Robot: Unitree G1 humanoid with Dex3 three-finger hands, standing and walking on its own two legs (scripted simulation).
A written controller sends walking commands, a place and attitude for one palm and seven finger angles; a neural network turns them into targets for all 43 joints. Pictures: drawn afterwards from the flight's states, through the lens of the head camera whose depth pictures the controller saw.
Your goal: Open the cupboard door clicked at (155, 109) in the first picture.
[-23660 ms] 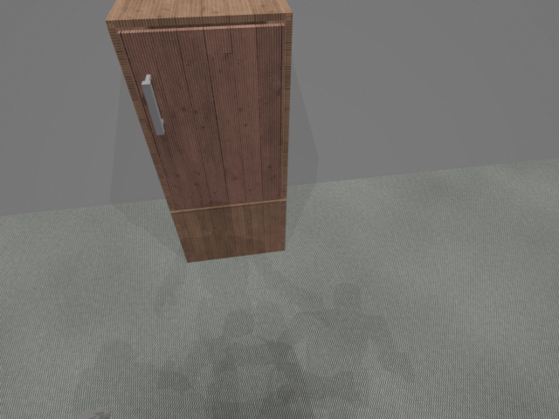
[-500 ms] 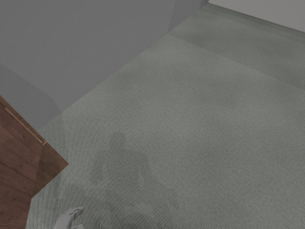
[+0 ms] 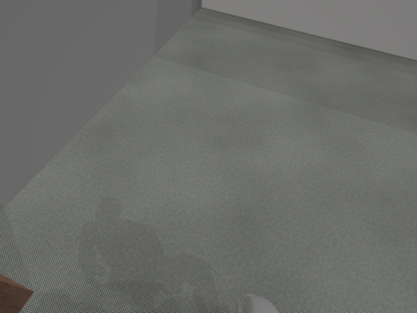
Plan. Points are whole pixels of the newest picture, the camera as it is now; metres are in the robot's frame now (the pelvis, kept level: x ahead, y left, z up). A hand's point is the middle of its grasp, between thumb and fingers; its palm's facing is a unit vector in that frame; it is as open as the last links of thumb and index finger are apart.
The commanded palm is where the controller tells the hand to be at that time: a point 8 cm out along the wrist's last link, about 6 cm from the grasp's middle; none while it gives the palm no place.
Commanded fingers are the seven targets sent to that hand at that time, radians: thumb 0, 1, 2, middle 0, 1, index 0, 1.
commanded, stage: walk to a spot facing it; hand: left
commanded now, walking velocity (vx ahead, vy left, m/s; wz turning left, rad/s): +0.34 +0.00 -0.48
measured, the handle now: out of the picture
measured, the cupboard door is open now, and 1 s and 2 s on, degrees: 47 47 47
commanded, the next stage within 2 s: turn to face it in 0.92 s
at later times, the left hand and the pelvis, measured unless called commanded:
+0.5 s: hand (179, 229) +0.32 +0.10 -0.16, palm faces -0.16 -0.97 -0.20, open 7.2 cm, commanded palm none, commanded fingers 0.00 0.90 0.90 -0.20 -0.30 -0.20 -0.30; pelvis +0.22 -0.08 +0.00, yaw -11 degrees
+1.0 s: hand (219, 149) +0.60 +0.01 -0.17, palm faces -0.27 -0.94 -0.22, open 7.4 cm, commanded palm none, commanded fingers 0.00 0.90 0.90 -0.20 -0.30 -0.20 -0.30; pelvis +0.46 -0.15 -0.02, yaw -17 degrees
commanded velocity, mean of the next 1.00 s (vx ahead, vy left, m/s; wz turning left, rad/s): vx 0.34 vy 0.00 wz -0.21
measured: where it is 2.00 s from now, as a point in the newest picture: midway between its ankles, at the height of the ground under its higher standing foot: (263, 220)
